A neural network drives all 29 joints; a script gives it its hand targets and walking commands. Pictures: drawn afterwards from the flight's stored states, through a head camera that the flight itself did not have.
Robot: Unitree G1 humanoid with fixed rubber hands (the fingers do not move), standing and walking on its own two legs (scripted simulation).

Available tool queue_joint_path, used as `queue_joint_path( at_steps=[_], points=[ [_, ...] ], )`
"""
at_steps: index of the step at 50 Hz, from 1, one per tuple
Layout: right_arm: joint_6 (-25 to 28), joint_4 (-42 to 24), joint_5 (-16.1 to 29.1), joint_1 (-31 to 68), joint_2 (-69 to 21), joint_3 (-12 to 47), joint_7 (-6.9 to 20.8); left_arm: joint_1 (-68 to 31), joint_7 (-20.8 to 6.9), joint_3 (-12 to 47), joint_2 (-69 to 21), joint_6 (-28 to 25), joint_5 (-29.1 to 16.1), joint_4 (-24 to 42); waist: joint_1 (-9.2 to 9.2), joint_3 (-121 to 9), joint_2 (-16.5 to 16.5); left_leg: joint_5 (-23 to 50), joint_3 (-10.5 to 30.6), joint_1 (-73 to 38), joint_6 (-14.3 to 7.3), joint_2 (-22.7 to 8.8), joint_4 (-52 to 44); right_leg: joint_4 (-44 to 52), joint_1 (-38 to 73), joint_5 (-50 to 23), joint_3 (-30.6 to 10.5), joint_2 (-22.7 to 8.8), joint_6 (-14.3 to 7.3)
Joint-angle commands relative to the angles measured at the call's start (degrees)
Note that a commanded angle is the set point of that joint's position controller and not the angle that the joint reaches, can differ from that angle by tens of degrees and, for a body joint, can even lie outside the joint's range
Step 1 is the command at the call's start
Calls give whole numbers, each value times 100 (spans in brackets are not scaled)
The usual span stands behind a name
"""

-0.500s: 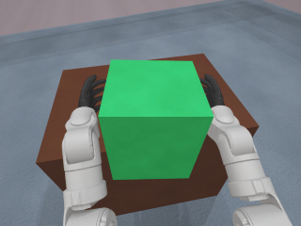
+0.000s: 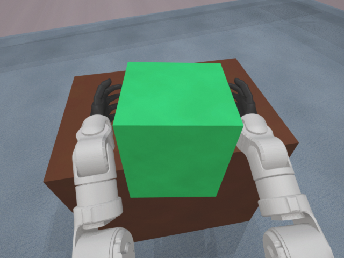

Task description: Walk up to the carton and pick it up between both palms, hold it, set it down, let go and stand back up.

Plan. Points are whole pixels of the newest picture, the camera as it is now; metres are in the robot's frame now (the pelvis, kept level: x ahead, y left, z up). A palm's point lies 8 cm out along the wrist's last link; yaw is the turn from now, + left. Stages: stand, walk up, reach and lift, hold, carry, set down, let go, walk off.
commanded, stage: hold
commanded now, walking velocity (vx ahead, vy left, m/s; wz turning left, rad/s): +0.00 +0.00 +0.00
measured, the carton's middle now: (174, 132) +0.37 +0.01 +0.11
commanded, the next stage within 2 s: none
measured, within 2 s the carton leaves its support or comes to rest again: neither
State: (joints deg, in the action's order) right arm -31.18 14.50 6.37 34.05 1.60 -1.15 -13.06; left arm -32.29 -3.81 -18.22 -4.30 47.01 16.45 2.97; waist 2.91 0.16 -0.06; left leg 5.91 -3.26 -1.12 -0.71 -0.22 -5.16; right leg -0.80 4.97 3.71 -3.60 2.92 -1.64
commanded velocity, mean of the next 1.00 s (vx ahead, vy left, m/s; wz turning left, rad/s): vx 0.00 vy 0.00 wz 0.00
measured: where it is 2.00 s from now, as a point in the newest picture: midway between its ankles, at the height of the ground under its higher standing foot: outside the picture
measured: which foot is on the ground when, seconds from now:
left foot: down 0.00-1.00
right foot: down 0.00-1.00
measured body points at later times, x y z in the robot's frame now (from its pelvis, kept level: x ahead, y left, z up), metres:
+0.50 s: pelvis +0.00 -0.01 +0.00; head -0.02 -0.01 +0.45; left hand +0.36 +0.15 +0.18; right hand +0.36 -0.15 +0.16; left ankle +0.04 +0.11 -0.76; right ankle -0.03 -0.10 -0.76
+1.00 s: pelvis +0.01 +0.00 +0.00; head -0.02 +0.00 +0.45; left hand +0.35 +0.17 +0.19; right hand +0.37 -0.14 +0.17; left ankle +0.04 +0.11 -0.76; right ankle -0.03 -0.10 -0.76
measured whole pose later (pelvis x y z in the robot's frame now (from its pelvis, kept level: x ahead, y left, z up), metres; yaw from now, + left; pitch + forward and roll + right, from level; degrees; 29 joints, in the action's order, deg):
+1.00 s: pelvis +0.01 +0.00 +0.00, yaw +1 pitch -4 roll +0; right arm -31.9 9.4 9.0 29.5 3.0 2.8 -14.9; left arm -26.1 -2.8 -15.5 -4.1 49.3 14.6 10.3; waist 3.5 0.3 0.5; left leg 5.1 -2.5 -4.3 -0.4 0.1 -5.1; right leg 0.9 9.2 3.8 -2.8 2.6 -1.8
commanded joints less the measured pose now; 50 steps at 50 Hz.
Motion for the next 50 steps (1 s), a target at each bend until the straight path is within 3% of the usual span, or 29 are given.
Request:
queue_joint_path(
  at_steps=[1,2,5,7,9,11,12,13,14,18,20,22,24,25,28,29,30,31,33,34,36,39,41,45,47,48,50],
  points=[
    [270,-1516,624,2905,-2330,2114,364,-2503,-626,2368,-2359,-185,-954,798,9,-2297,-14,1080,213,-2573,-176,-80,514,58,-776,-1747,246,-119,524],
    [276,-1676,681,2849,-2291,2158,357,-2338,-614,2478,-2418,-148,-1014,883,67,-2346,-150,1348,235,-2641,-144,-84,536,63,-716,-1759,220,-93,499],
    [223,-1850,737,2636,-2302,2364,291,-2128,-638,2587,-2470,-52,-1111,1203,160,-2303,-137,1859,300,-2787,-103,-100,583,79,-488,-2328,230,-64,516],
    [172,-1990,838,2485,-2176,2424,280,-2070,-635,2736,-2367,60,-1151,1389,204,-2110,-188,2067,307,-2896,12,-102,571,117,-516,-2304,251,-11,551],
    [141,-2166,897,2480,-2113,2488,268,-1894,-633,2770,-2346,190,-1170,1512,193,-1926,-29,2342,348,-3008,33,-145,642,169,-592,-2301,266,5,500],
    [114,-2171,941,2435,-2049,2416,261,-1870,-643,2825,-2307,263,-1215,1575,213,-1793,-237,2103,317,-2915,53,-133,634,223,-619,-2018,231,-37,459],
    [103,-2033,905,2475,-2039,2369,271,-1901,-648,2762,-2210,300,-1166,1466,112,-1657,-110,1875,316,-2792,45,-143,581,241,-646,-1868,260,-51,458],
    [98,-2127,925,2381,-2081,2368,276,-1874,-646,2843,-2253,308,-1187,1639,168,-1637,-215,1825,284,-2802,24,-143,556,238,-668,-1834,226,-33,476],
    [87,-2015,900,2498,-1996,2343,277,-1923,-659,2713,-2172,349,-1109,1452,118,-1471,-74,1418,249,-2649,-25,-120,521,218,-686,-1699,242,-44,502],
    [94,-1633,672,2619,-1992,1970,325,-2277,-692,2537,-2067,292,-989,1127,43,-1200,-69,76,140,-2286,-132,-129,366,225,-976,-708,255,-145,469],
    [140,-1643,715,2742,-2098,1970,352,-2422,-665,2579,-2157,197,-1019,1144,40,-1454,-223,31,126,-2249,-171,-127,339,166,-948,-695,226,-156,480],
    [162,-1674,649,2981,-2124,2006,355,-2583,-636,2430,-2178,125,-993,945,1,-1537,65,-141,124,-2178,-261,-98,375,175,-979,-513,203,-202,502],
    [196,-1746,663,3082,-2236,2078,352,-2538,-621,2420,-2279,32,-982,847,-86,-1774,-51,-20,139,-2139,-284,-93,339,124,-823,-740,243,-212,535],
    [226,-1754,633,3266,-2320,2121,364,-2602,-622,2365,-2268,8,-954,727,-127,-1745,166,-62,106,-2123,-322,-82,381,114,-882,-716,205,-245,541],
    [240,-1511,570,3176,-2384,2139,341,-2634,-628,2252,-2298,-104,-906,520,-153,-1779,167,-81,124,-1995,-377,-76,418,72,-834,-682,115,-267,589],
    [245,-1438,559,3080,-2343,2076,340,-2547,-632,2178,-2293,-117,-875,447,-87,-1614,178,-20,119,-2045,-360,-52,417,68,-917,-760,111,-276,584],
    [226,-1251,560,2985,-2344,2119,332,-2566,-648,2082,-2200,-125,-804,357,-165,-1451,234,21,88,-1994,-362,-51,419,111,-833,-774,160,-266,620],
    [208,-1100,555,2921,-2279,1993,315,-2513,-674,2097,-2195,-121,-832,293,-45,-1356,71,43,123,-2006,-320,-74,361,126,-829,-857,179,-226,589],
    [192,-971,521,2709,-2274,1975,312,-2387,-721,1945,-2168,-104,-755,162,-77,-1221,197,148,147,-1993,-316,-73,402,124,-735,-928,135,-231,581],
    [201,-1102,483,2770,-2302,1912,293,-2378,-754,2007,-2205,-113,-815,241,14,-1272,77,258,181,-2026,-311,-96,370,177,-688,-1173,107,-232,565],
    [209,-1204,631,2701,-2369,2090,262,-2371,-754,2180,-2262,-130,-903,561,7,-1536,22,732,213,-2133,-265,-76,315,89,-408,-1806,118,-191,582],
    [278,-1898,843,2753,-2417,2496,200,-2268,-694,2520,-2442,-142,-1139,1203,65,-2278,-38,1590,254,-2439,-205,-60,404,-21,5,-2617,128,-150,584],
    [291,-2294,995,2776,-2504,2728,199,-2244,-643,2841,-2525,-124,-1306,1589,60,-2590,-213,1999,337,-2683,-136,-110,482,-29,-21,-2704,180,-123,539],
    [191,-2023,902,2480,-2175,2568,257,-2126,-581,2936,-2285,0,-1307,1482,166,-1943,-217,1603,300,-2639,-58,-130,531,166,-597,-1811,242,-76,468],
    [134,-1520,699,2328,-1967,2200,273,-2137,-616,2700,-2114,86,-1104,1127,169,-1229,-259,807,273,-2387,-16,-152,470,258,-988,-952,269,-102,424],
    [130,-1510,689,2434,-1990,2195,278,-2056,-638,2584,-2064,112,-1048,935,95,-991,-102,526,227,-2240,-89,-148,433,266,-1044,-933,255,-160,480],
    [84,-1357,575,2499,-1962,1927,280,-2139,-703,2466,-2126,162,-965,670,114,-823,-13,3,185,-2044,-126,-117,396,254,-1066,-531,294,-120,499]
  ],
)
